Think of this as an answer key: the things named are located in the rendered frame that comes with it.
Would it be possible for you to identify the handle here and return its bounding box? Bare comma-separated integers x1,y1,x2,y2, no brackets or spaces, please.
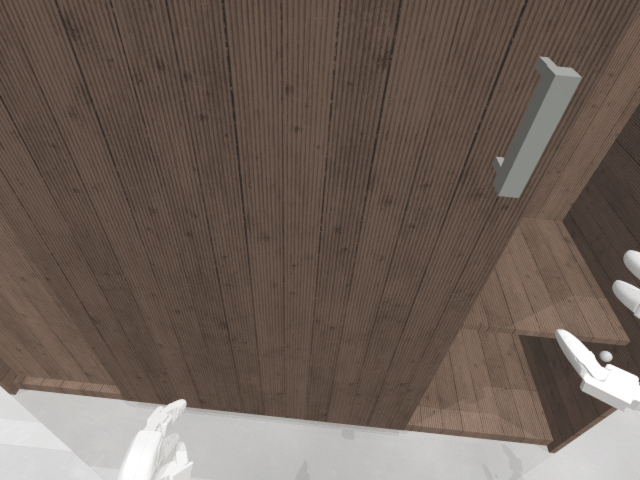
493,56,582,198

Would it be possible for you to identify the right robot hand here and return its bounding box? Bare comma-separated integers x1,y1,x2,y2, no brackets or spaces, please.
555,250,640,412

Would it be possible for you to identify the wardrobe door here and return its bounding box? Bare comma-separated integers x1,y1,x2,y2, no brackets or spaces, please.
0,0,640,430
0,213,115,385

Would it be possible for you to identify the left robot hand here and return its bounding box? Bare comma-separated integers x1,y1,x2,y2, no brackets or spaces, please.
117,399,193,480

